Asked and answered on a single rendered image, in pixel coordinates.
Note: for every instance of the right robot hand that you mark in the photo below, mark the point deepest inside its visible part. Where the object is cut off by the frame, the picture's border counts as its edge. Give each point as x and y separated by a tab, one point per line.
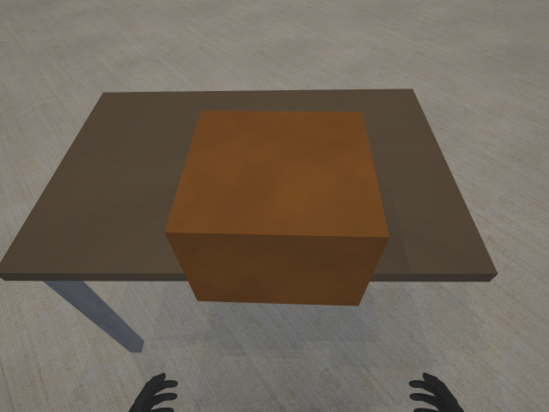
443	399

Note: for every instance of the carton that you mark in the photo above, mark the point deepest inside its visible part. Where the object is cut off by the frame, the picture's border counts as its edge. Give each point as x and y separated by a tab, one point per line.
278	207

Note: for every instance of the table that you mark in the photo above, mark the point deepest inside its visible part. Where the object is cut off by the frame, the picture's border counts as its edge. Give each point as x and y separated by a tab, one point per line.
103	214

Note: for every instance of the left robot hand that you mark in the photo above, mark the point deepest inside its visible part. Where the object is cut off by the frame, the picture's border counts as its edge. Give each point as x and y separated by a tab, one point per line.
147	399

